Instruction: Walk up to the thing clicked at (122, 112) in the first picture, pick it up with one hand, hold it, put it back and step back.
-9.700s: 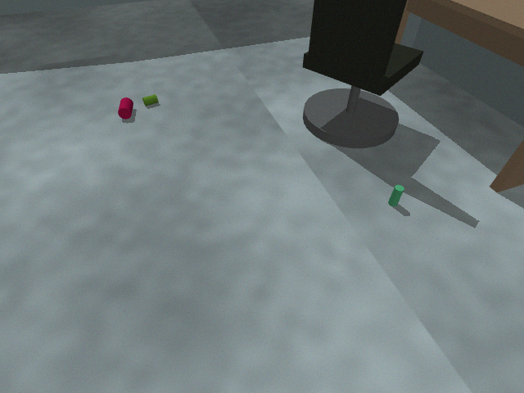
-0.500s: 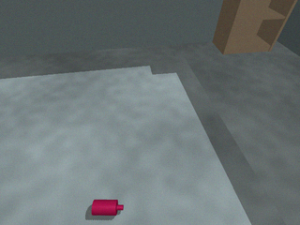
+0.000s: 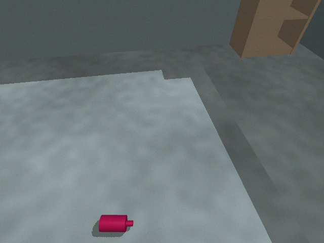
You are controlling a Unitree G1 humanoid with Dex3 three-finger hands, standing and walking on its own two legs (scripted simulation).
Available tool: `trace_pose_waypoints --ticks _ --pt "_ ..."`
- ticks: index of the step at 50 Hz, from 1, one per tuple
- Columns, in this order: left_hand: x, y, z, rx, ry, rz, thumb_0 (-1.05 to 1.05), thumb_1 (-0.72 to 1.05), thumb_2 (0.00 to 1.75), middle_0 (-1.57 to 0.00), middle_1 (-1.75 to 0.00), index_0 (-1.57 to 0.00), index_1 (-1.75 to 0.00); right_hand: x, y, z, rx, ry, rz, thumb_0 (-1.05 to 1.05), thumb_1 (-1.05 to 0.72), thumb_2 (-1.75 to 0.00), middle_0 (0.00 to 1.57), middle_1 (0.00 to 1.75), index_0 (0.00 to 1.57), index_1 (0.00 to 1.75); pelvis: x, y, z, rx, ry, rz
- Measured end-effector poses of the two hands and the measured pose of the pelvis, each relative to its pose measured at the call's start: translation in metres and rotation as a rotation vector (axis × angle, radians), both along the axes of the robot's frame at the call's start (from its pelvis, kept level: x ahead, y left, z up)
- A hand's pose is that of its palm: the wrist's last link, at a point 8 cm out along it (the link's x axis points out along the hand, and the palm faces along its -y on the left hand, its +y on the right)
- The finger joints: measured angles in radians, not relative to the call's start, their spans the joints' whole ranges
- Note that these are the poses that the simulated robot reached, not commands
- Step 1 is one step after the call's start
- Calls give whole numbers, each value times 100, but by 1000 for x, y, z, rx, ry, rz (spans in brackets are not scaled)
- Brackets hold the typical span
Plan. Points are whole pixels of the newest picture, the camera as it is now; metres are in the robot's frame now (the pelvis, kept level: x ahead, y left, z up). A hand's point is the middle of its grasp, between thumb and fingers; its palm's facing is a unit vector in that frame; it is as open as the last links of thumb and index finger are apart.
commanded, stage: stand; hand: left
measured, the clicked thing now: (116, 223) +0.43 +0.25 -0.74
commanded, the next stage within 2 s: walk up in 0.44 s
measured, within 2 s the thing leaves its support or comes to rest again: neither
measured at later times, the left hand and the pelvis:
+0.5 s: hand out of the picture +0.06 +0.26 -0.16, palm faces -0.01 -0.93 -0.36, open 7.4 cm; pelvis +0.00 +0.00 +0.00, yaw +0 degrees
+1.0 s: hand out of the picture +0.07 +0.34 -0.17, palm faces -0.04 -0.92 -0.39, open 7.4 cm; pelvis +0.01 +0.07 -0.02, yaw -1 degrees
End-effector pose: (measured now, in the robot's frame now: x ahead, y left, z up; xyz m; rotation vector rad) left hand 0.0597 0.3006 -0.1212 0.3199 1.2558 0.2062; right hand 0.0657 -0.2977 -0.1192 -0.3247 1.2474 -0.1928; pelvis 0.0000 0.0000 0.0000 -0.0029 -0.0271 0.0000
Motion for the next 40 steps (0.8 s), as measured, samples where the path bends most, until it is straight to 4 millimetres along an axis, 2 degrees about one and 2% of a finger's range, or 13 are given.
trace_pose_waypoints --ticks 13,25,28,31,36,40 --pt "3 -1 1 2 -14 -3 1 91 90 -20 -30 -20 -30 3 0 0 2 -12 6 0 -90 -89 20 30 21 30 0 -1 0 0 -2 0" --pt "-2 2 3 16 -25 6 1 90 90 -20 -30 -20 -30 1 -4 -2 1 5 4 0 -90 -89 20 30 21 30 -1 1 -2 -7 -1 2" --pt "-7 14 5 45 -39 18 1 90 90 -21 -30 -20 -30 2 -5 -4 -11 15 6 0 -90 -89 20 30 21 30 -2 11 -5 -14 0 4" --pt "-13 35 6 76 -40 24 1 90 90 -21 -30 -21 -30 6 2 -3 -23 18 13 0 -90 -89 20 30 21 30 -3 25 -8 -19 4 8" --pt "-14 80 -7 95 -21 23 1 90 90 -21 -30 -20 -30 5 27 -3 -54 4 29 0 -90 -89 20 30 21 30 -5 54 -19 -9 1 25" --pt "-7 96 -8 85 -10 36 1 91 90 -20 -30 -20 -30 -2 52 1 -41 16 22 0 -90 -89 20 30 21 30 -2 65 -15 -5 2 26"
